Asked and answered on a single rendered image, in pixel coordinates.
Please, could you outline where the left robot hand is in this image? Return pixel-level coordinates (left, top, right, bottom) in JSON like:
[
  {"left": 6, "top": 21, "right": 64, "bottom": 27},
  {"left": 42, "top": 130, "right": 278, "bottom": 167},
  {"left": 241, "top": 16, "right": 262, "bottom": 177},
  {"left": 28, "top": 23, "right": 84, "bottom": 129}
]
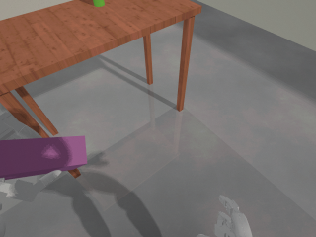
[{"left": 0, "top": 112, "right": 62, "bottom": 202}]

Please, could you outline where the right robot hand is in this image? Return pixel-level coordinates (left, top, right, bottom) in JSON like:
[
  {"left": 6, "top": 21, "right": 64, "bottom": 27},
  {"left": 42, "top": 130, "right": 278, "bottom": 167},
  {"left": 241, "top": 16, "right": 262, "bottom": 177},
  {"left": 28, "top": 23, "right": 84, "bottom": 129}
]
[{"left": 214, "top": 195, "right": 253, "bottom": 237}]

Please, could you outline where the table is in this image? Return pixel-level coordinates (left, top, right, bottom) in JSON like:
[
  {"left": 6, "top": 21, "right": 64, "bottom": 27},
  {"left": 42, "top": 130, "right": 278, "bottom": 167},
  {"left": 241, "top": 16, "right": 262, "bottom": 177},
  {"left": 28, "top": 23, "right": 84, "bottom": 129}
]
[{"left": 0, "top": 0, "right": 202, "bottom": 179}]

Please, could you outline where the sponge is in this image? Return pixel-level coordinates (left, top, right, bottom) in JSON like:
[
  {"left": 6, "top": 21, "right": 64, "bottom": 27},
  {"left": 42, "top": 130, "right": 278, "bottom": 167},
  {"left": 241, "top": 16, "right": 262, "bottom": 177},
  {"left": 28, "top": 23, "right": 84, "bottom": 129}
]
[{"left": 0, "top": 135, "right": 87, "bottom": 180}]

